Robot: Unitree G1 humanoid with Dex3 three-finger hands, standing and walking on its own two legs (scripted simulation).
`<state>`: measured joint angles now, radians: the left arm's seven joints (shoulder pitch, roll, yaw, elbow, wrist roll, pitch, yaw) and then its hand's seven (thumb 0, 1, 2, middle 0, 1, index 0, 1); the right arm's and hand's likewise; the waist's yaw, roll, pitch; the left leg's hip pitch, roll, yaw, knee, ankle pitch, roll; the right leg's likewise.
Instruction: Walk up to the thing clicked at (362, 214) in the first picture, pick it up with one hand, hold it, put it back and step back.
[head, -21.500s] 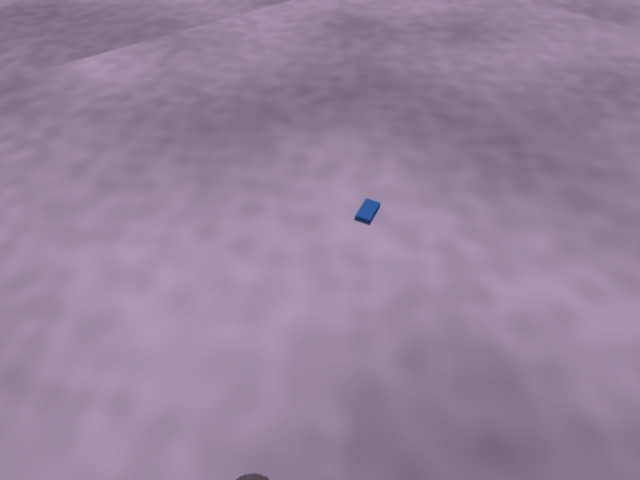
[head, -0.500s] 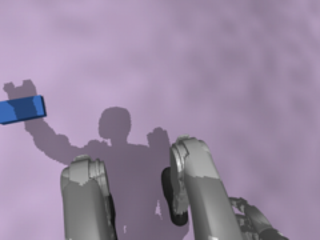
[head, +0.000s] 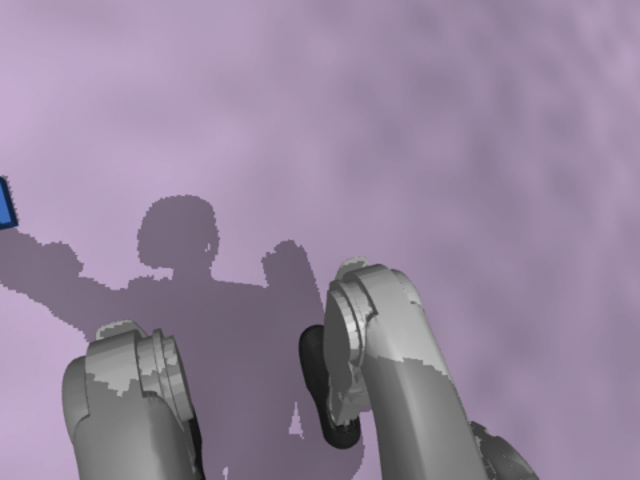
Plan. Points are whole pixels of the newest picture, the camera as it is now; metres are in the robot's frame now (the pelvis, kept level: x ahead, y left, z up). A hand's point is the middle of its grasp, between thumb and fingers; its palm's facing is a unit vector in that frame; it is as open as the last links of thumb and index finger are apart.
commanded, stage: go down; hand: left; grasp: from above
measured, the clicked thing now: out of the picture +0.49 +0.38 -0.30
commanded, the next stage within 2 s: none
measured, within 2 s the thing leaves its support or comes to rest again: neither
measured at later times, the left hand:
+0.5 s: hand out of the picture +0.43 +0.40 -0.02, palm faces -0.40 -0.08 -0.91, open 13.4 cm
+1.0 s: hand out of the picture +0.45 +0.41 +0.08, palm faces -0.43 -0.10 -0.90, open 13.2 cm
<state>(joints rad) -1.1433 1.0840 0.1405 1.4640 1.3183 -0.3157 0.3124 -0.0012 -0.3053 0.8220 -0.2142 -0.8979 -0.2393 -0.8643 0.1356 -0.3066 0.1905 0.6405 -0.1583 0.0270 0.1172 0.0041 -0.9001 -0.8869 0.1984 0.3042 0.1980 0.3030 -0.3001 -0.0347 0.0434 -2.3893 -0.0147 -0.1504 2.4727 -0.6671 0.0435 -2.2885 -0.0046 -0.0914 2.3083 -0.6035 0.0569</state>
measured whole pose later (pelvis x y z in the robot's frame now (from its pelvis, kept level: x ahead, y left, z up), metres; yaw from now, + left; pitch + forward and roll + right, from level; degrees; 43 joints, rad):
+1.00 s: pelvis +0.00 +0.00 +0.13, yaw +4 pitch +35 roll -8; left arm -0.88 0.97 0.17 1.06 1.08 -0.34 -0.09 0.00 -0.37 0.86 -0.13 -1.09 -0.18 -1.03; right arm 0.21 -0.28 0.10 0.63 -0.04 0.11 0.03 0.01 -0.91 -0.89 0.20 0.30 0.20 0.30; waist -0.19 0.04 -0.12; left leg -2.01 0.01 -0.08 2.05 -0.65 0.04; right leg -1.96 -0.01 -0.04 1.93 -0.58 0.06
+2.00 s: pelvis +0.00 +0.00 +0.19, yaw +5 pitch +33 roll -8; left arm -0.90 1.00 0.18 1.14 1.11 -0.39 -0.08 0.00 -0.41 0.85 -0.15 -1.06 -0.19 -1.01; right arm 0.19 -0.27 0.09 0.66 -0.04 0.11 0.02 0.01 -0.92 -0.90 0.20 0.30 0.20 0.30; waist -0.19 0.03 -0.12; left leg -1.82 0.02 -0.08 1.86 -0.63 0.04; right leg -1.77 0.00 -0.05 1.74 -0.55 0.05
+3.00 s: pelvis +0.01 +0.00 +0.21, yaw +5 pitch +33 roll -8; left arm -0.87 1.00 0.20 1.15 1.13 -0.43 -0.03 0.00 -0.39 0.83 -0.21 -0.98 -0.24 -0.96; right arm 0.17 -0.27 0.08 0.67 -0.05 0.11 0.02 0.01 -0.93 -0.90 0.20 0.30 0.20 0.30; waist -0.17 0.02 -0.12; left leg -1.75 0.03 -0.08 1.80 -0.63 0.03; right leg -1.71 0.00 -0.05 1.68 -0.55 0.05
